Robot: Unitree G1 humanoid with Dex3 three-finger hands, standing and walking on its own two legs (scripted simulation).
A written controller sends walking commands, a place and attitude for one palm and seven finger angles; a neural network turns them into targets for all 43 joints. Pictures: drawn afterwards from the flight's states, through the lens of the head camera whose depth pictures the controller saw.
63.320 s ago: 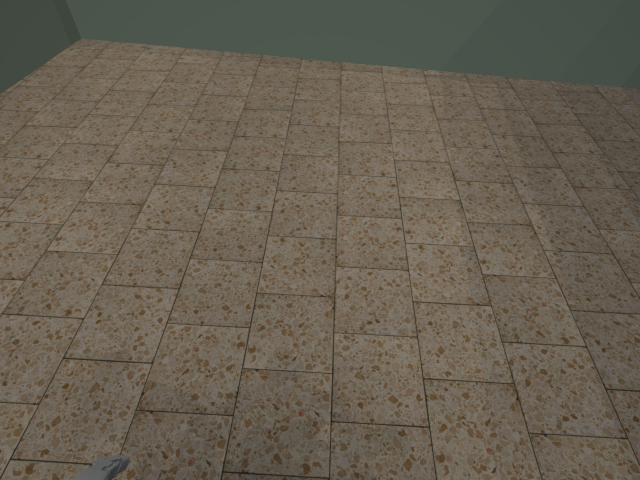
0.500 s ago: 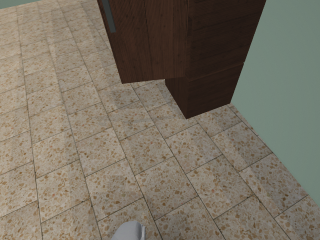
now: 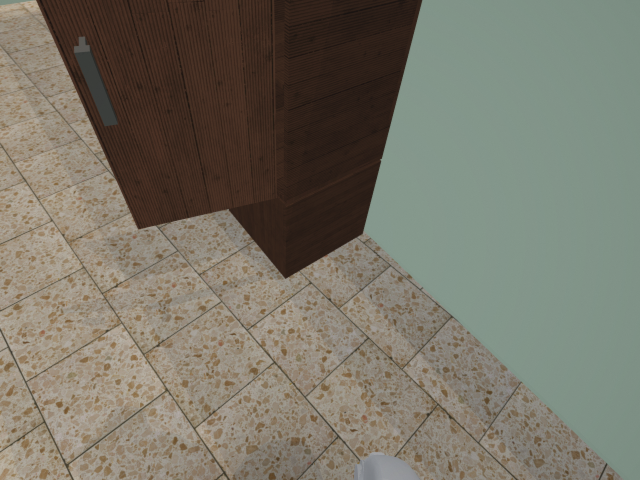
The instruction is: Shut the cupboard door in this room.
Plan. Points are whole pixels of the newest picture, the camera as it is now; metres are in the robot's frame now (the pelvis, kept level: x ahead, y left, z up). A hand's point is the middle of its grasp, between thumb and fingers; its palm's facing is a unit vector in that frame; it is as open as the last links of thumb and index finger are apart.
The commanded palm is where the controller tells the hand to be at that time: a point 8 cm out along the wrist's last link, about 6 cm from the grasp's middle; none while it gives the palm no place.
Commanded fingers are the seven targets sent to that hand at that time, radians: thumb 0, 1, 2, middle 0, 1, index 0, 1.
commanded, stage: turn to face it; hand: left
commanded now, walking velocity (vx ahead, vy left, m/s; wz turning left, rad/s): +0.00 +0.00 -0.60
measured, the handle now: (96, 82) +0.71 +0.45 +0.08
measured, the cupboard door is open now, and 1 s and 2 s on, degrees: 74 74 74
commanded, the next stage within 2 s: take the last steps up to it in 1.10 s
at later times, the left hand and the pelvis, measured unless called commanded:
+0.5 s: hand (249, 413) +0.24 +0.11 -0.16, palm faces +0.04 -0.99 -0.14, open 7.3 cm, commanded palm none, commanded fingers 0.00 0.90 0.90 -0.20 -0.30 -0.20 -0.30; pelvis +0.11 -0.04 -0.01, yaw +4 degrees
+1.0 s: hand out of the picture +0.13 +0.21 -0.16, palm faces +0.31 -0.89 -0.32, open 7.4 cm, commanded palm none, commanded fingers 0.00 0.90 0.90 -0.20 -0.30 -0.20 -0.30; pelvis +0.14 -0.03 -0.01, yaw +17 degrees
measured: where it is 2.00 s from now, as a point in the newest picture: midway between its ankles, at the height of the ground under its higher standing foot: (298, 460)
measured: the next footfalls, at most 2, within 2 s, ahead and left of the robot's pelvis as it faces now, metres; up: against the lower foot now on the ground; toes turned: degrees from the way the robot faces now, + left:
right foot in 0.22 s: +0.20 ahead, -0.13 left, +0.00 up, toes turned -10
left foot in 0.66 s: +0.14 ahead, +0.10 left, +0.00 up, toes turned +16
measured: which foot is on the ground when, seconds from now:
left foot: down 0.00-0.22, up 0.24-0.64, down 0.66-1.00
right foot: up 0.00-0.20, down 0.22-0.66, up 0.68-1.00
